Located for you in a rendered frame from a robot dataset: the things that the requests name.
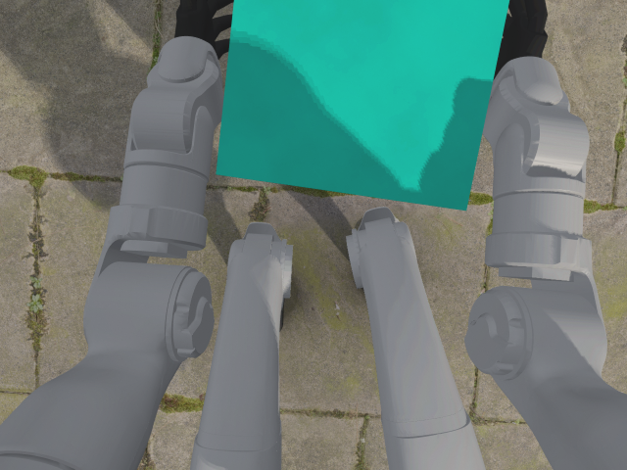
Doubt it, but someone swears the robot left foot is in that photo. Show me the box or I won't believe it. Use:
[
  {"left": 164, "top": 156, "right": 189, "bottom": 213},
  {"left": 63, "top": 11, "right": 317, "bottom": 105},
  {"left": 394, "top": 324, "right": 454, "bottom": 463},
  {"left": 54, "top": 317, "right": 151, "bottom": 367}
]
[{"left": 279, "top": 298, "right": 285, "bottom": 332}]

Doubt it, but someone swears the right robot forearm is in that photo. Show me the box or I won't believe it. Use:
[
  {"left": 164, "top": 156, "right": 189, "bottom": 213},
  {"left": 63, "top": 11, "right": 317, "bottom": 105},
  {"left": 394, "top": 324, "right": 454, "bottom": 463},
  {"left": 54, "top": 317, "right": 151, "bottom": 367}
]
[{"left": 482, "top": 56, "right": 607, "bottom": 357}]

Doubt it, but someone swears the carton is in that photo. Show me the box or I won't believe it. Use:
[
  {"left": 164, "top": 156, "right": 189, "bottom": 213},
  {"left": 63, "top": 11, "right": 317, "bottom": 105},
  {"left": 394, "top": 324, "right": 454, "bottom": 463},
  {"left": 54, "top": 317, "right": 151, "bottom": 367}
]
[{"left": 216, "top": 0, "right": 509, "bottom": 211}]

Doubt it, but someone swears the right robot hand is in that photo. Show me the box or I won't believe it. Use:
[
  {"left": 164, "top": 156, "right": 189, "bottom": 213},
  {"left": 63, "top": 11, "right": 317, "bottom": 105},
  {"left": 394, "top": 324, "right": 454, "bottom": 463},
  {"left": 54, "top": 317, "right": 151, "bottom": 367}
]
[{"left": 493, "top": 0, "right": 548, "bottom": 81}]

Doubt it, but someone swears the robot left upper arm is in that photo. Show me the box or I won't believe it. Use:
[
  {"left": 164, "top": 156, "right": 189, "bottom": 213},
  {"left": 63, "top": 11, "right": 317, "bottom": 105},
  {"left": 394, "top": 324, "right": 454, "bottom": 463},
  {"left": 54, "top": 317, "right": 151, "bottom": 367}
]
[{"left": 0, "top": 261, "right": 215, "bottom": 470}]

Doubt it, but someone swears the robot right upper arm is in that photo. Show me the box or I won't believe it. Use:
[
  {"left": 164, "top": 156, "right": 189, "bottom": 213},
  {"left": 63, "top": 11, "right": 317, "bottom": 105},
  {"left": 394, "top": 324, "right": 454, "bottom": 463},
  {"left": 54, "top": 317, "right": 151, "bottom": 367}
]
[{"left": 464, "top": 286, "right": 627, "bottom": 470}]

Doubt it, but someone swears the left robot forearm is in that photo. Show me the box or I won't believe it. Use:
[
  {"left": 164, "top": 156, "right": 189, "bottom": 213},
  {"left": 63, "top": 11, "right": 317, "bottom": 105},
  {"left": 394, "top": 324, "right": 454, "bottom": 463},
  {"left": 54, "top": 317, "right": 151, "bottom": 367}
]
[{"left": 83, "top": 36, "right": 224, "bottom": 344}]

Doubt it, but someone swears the left robot hand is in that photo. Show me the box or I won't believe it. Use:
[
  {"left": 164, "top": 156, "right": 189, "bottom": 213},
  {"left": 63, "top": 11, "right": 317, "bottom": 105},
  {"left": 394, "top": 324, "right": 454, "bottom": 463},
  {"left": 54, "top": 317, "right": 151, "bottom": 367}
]
[{"left": 174, "top": 0, "right": 234, "bottom": 59}]

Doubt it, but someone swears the left robot thigh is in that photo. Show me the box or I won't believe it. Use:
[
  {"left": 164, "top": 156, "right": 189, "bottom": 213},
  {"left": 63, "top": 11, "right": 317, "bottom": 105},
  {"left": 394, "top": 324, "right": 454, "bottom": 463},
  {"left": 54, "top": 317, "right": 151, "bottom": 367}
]
[{"left": 190, "top": 233, "right": 293, "bottom": 470}]

